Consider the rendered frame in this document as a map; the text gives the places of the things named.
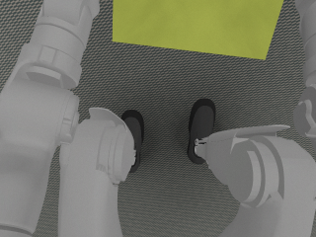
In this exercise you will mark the right robot upper arm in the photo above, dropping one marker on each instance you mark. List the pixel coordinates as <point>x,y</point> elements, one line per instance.
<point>304,115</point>

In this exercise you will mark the left robot forearm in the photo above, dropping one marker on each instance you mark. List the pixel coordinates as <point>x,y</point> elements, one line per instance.
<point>54,53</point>

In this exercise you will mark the right robot forearm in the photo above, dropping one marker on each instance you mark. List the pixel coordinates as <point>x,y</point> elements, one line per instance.
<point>307,31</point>

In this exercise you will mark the carton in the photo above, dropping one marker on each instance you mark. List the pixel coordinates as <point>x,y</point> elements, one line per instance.
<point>242,28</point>

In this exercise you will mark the left robot thigh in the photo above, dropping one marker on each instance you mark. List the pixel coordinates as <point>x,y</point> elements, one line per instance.
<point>99,158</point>

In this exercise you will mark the left robot upper arm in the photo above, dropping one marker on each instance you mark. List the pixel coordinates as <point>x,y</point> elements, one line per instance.
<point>35,118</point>

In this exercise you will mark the robot right shin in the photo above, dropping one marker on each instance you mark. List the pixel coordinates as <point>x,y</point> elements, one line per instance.
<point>218,145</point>

